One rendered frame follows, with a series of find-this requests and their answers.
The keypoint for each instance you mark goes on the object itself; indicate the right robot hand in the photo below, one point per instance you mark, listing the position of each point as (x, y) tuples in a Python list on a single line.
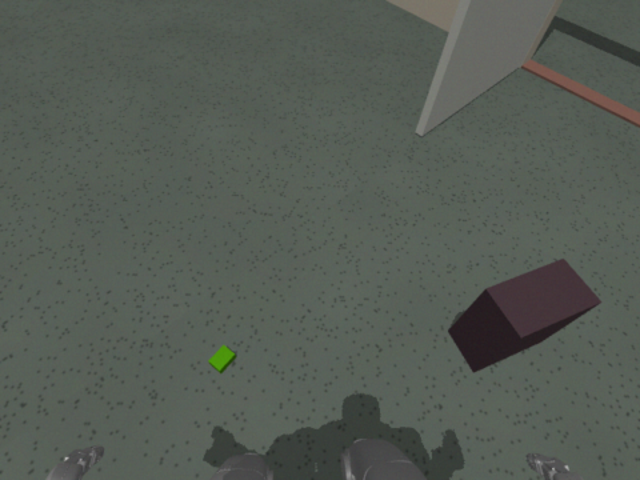
[(550, 468)]

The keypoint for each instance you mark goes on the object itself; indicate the left robot hand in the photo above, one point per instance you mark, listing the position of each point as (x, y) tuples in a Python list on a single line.
[(76, 464)]

